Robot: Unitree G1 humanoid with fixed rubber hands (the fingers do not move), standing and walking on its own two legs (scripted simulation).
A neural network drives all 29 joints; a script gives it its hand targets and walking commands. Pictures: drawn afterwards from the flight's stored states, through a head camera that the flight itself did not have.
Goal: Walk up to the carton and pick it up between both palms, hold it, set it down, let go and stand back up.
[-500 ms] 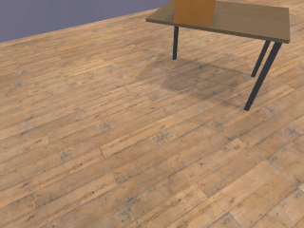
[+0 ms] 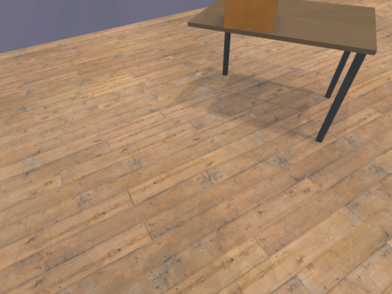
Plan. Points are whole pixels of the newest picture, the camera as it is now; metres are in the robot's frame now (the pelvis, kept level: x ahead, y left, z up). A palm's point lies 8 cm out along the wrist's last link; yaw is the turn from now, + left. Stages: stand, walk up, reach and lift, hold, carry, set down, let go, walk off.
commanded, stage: stand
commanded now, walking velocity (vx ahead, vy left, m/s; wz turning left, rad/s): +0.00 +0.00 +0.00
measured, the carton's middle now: (252, 3) +1.65 -0.28 +0.02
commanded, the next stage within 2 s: walk up in 0.26 s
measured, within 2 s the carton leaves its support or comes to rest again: neither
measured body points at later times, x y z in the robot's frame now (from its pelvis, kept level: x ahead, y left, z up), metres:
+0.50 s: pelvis +0.00 +0.00 +0.00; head +0.01 +0.00 +0.45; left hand +0.05 +0.31 -0.13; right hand +0.05 -0.30 -0.13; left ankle -0.01 +0.12 -0.75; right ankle -0.01 -0.13 -0.75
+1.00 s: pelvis +0.14 -0.10 -0.04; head +0.14 -0.14 +0.41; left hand +0.32 +0.18 -0.10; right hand +0.11 -0.43 -0.17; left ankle +0.04 +0.07 -0.68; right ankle +0.16 -0.23 -0.75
